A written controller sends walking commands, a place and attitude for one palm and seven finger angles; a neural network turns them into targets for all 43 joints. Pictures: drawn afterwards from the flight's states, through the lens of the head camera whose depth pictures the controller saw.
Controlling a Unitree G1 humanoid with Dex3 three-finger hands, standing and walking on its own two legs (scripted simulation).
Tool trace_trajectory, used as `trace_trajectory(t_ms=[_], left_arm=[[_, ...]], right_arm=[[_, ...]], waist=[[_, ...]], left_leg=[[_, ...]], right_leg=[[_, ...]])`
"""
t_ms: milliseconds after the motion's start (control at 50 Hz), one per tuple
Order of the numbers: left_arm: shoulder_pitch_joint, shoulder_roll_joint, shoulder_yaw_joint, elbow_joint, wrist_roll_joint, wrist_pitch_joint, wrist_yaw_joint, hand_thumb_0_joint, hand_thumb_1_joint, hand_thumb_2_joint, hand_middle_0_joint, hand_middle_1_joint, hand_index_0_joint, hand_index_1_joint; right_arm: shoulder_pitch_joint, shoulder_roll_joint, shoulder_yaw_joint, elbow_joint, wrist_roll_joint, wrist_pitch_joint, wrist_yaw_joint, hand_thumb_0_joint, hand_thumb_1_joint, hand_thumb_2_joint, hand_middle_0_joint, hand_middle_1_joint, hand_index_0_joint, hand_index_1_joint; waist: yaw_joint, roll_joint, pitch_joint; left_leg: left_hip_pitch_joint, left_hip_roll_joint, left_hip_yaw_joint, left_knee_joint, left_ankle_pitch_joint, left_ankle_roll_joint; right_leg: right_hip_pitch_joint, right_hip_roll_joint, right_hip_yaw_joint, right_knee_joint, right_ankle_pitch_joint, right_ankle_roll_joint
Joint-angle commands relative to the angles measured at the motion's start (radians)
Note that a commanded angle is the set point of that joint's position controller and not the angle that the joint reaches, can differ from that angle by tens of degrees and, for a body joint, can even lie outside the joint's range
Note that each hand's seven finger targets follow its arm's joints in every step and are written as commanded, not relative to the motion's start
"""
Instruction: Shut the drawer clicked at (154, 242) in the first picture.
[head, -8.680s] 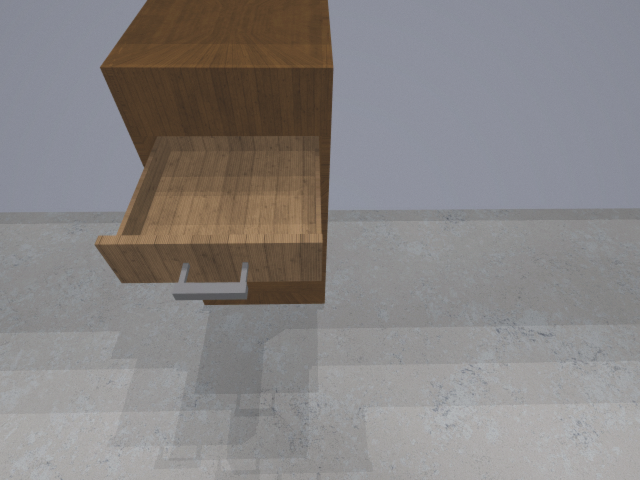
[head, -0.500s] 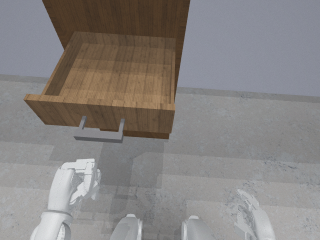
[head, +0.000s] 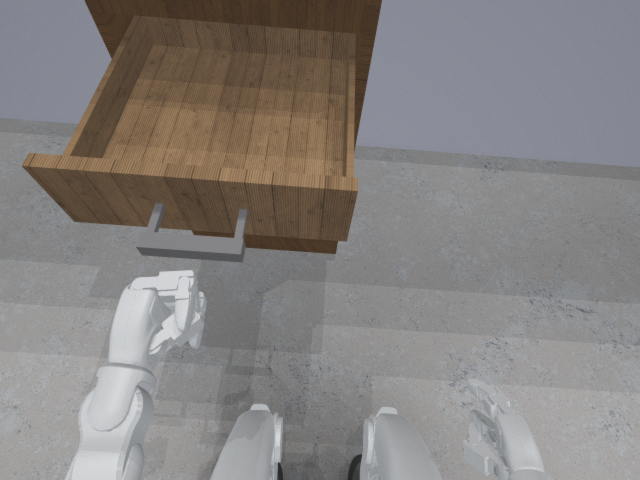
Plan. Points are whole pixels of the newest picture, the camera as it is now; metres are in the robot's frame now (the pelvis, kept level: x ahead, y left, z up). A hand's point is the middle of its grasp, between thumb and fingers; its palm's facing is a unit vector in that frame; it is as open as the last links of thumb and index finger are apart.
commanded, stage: bring the fist close to the handle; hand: left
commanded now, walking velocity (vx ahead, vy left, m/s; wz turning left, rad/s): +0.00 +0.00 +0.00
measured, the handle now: (196, 230) +0.40 +0.18 +0.03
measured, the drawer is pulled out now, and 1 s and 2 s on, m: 0.30 0.30 0.15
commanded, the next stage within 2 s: push the drawer shut in 0.26 s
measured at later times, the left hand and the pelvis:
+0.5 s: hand (205, 321) +0.29 +0.15 +0.03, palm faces -0.04 -1.00 -0.04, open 3.2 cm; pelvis +0.00 +0.00 +0.00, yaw +0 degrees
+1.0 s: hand (208, 289) +0.33 +0.15 +0.02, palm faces -0.05 -1.00 -0.05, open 2.6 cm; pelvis -0.01 +0.00 +0.00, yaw +1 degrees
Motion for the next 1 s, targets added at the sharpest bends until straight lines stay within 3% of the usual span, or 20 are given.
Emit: trace_trajectory(t_ms=[0, 60, 100, 140, 240, 320, 400, 440, 500, 580, 660, 700, 760, 840, 920, 980], left_arm=[[0.002, 0.058, -0.001, -0.236, -0.005, -0.056, 0.008, 0.0, 0.9, 0.9, -1.4, -1.6, -1.4, -1.6], [-0.055, 0.049, -0.016, -0.223, 0.012, -0.062, 0.025, 0.0, 0.9, 0.9, -1.4, -1.6, -1.4, -1.6], [-0.075, 0.074, 0.008, -0.214, 0.017, -0.074, 0.039, 0.0, 0.9, 0.9, -1.4, -1.6, -1.4, -1.6], [-0.1, 0.059, -0.008, -0.239, 0.023, -0.091, 0.043, 0.0, 0.9, 0.9, -1.4, -1.6, -1.4, -1.6], [-0.042, 0.065, -0.005, -0.261, 0.022, -0.1, 0.045, 0.0, 0.9, 0.9, -1.4, -1.6, -1.4, -1.6], [-0.011, 0.052, -0.014, -0.223, 0.024, -0.076, 0.038, 0.0, 0.9, 0.9, -1.4, -1.6, -1.4, -1.6], [-0.125, 0.08, 0.005, -0.22, 0.026, -0.081, 0.046, 0.0, 0.9, 0.9, -1.4, -1.6, -1.4, -1.6], [-0.187, 0.063, -0.009, -0.213, 0.028, -0.091, 0.049, 0.0, 0.9, 0.9, -1.4, -1.6, -1.4, -1.6], [-0.203, 0.091, 0.019, -0.177, 0.025, -0.087, 0.045, 0.0, 0.9, 0.9, -1.4, -1.6, -1.4, -1.6], [-0.242, 0.08, 0.01, -0.141, 0.024, -0.067, 0.034, 0.0, 0.9, 0.9, -1.4, -1.6, -1.4, -1.6], [-0.312, 0.08, 0.017, -0.09, 0.025, -0.05, 0.04, 0.0, 0.9, 0.9, -1.4, -1.6, -1.4, -1.6], [-0.313, 0.109, 0.055, -0.062, 0.02, -0.052, 0.048, 0.0, 0.9, 0.9, -1.4, -1.6, -1.4, -1.6], [-0.427, 0.109, 0.055, -0.042, 0.019, -0.074, 0.051, 0.0, 0.9, 0.9, -1.4, -1.6, -1.4, -1.6], [-0.547, 0.118, 0.054, 0.018, 0.022, -0.101, 0.048, 0.0, 0.9, 0.9, -1.4, -1.6, -1.4, -1.6], [-0.649, 0.143, 0.07, 0.058, 0.018, -0.114, 0.038, 0.0, 0.9, 0.9, -1.4, -1.6, -1.4, -1.6], [-0.737, 0.128, 0.04, 0.081, 0.018, -0.114, 0.033, 0.0, 0.9, 0.9, -1.4, -1.6, -1.4, -1.6]], right_arm=[[0.005, -0.146, -0.065, -0.157, 0.004, -0.042, -0.005, 0.0, -0.9, -0.9, 0.2, 0.3, 0.2, 0.3], [0.002, -0.149, -0.063, -0.152, 0.002, -0.035, -0.007, 0.0, -0.9, -0.9, 0.2, 0.3, 0.2, 0.3], [0.002, -0.152, -0.063, -0.15, 0.0, -0.035, -0.012, 0.0, -0.9, -0.9, 0.2, 0.3, 0.2, 0.3], [-0.001, -0.147, -0.064, -0.15, -0.003, -0.037, -0.012, 0.0, -0.9, -0.9, 0.2, 0.3, 0.2, 0.3], [-0.002, -0.143, -0.065, -0.156, -0.003, -0.033, -0.007, 0.0, -0.9, -0.9, 0.2, 0.3, 0.2, 0.3], [0.0, -0.143, -0.065, -0.161, 0.0, -0.023, -0.006, 0.0, -0.9, -0.9, 0.2, 0.3, 0.2, 0.3], [0.002, -0.147, -0.06, -0.149, -0.001, -0.021, -0.015, 0.0, -0.9, -0.9, 0.2, 0.3, 0.2, 0.3], [0.0, -0.144, -0.06, -0.135, -0.004, -0.025, -0.016, 0.0, -0.9, -0.9, 0.2, 0.3, 0.2, 0.3], [0.009, -0.15, -0.061, -0.127, -0.004, -0.026, -0.018, 0.0, -0.9, -0.9, 0.2, 0.3, 0.2, 0.3], [0.009, -0.151, -0.062, -0.119, 0.0, -0.018, -0.014, 0.0, -0.9, -0.9, 0.2, 0.3, 0.2, 0.3], [0.019, -0.151, -0.061, -0.112, 0.001, -0.006, -0.014, 0.0, -0.9, -0.9, 0.2, 0.3, 0.2, 0.3], [0.027, -0.152, -0.06, -0.11, 0.0, -0.003, -0.015, 0.0, -0.9, -0.9, 0.2, 0.3, 0.2, 0.3], [0.026, -0.15, -0.059, -0.089, 0.001, -0.003, -0.017, 0.0, -0.9, -0.9, 0.2, 0.3, 0.2, 0.3], [0.023, -0.155, -0.056, -0.064, 0.001, -0.009, -0.025, 0.0, -0.9, -0.9, 0.2, 0.3, 0.2, 0.3], [0.031, -0.163, -0.055, -0.039, 0.002, -0.015, -0.034, 0.0, -0.9, -0.9, 0.2, 0.3, 0.2, 0.3], [0.03, -0.166, -0.053, -0.028, 0.005, -0.019, -0.039, 0.0, -0.9, -0.9, 0.2, 0.3, 0.2, 0.3]], waist=[[0.0, 0.02, -0.353], [-0.016, 0.008, -0.29], [-0.013, -0.006, -0.276], [-0.007, 0.035, -0.313], [0.009, 0.054, -0.354], [-0.002, 0.008, -0.318], [-0.019, 0.006, -0.293], [-0.023, 0.037, -0.315], [-0.016, 0.021, -0.339], [-0.014, 0.047, -0.357], [-0.021, 0.027, -0.361], [-0.012, 0.016, -0.365], [-0.039, -0.002, -0.347], [-0.056, 0.03, -0.322], [-0.061, 0.039, -0.356], [-0.076, 0.061, -0.367]], left_leg=[[0.274, -0.015, -0.051, -0.223, 0.364, -0.007], [0.242, -0.016, -0.056, -0.224, 0.285, -0.008], [0.222, -0.019, -0.058, -0.222, 0.248, -0.006], [0.25, -0.021, -0.056, -0.222, 0.261, -0.009], [0.283, -0.02, -0.051, -0.222, 0.329, -0.012], [0.252, -0.02, -0.047, -0.22, 0.306, -0.008], [0.226, -0.022, -0.052, -0.211, 0.262, -0.004], [0.247, -0.022, -0.05, -0.203, 0.269, -0.005], [0.251, -0.022, -0.051, -0.205, 0.299, -0.006], [0.272, -0.021, -0.046, -0.212, 0.311, -0.009], [0.263, -0.022, -0.042, -0.215, 0.314, -0.005], [0.247, -0.023, -0.036, -0.215, 0.321, -0.004], [0.228, -0.022, -0.032, -0.206, 0.279, -0.002], [0.215, -0.025, -0.032, -0.206, 0.217, -0.001], [0.234, -0.025, -0.04, -0.21, 0.198, -0.001], [0.25, -0.025, -0.047, -0.217, 0.168, -0.003]], right_leg=[[0.257, 0.032, 0.026, -0.164, 0.268, -0.018], [0.213, 0.033, 0.022, -0.171, 0.2, -0.017], [0.202, 0.035, 0.025, -0.172, 0.163, -0.02], [0.201, 0.031, 0.028, -0.165, 0.172, -0.022], [0.234, 0.031, 0.031, -0.161, 0.228, -0.024], [0.237, 0.033, 0.029, -0.17, 0.224, -0.019], [0.217, 0.036, 0.034, -0.174, 0.186, -0.02], [0.2, 0.032, 0.035, -0.17, 0.19, -0.019], [0.228, 0.034, 0.037, -0.17, 0.215, -0.022], [0.233, 0.03, 0.038, -0.176, 0.231, -0.02], [0.251, 0.031, 0.043, -0.182, 0.245, -0.017], [0.28, 0.033, 0.048, -0.185, 0.26, -0.017], [0.263, 0.032, 0.056, -0.197, 0.227, -0.01], [0.217, 0.03, 0.061, -0.205, 0.159, -0.012], [0.203, 0.03, 0.061, -0.202, 0.139, -0.013], [0.176, 0.028, 0.059, -0.204, 0.116, -0.012]])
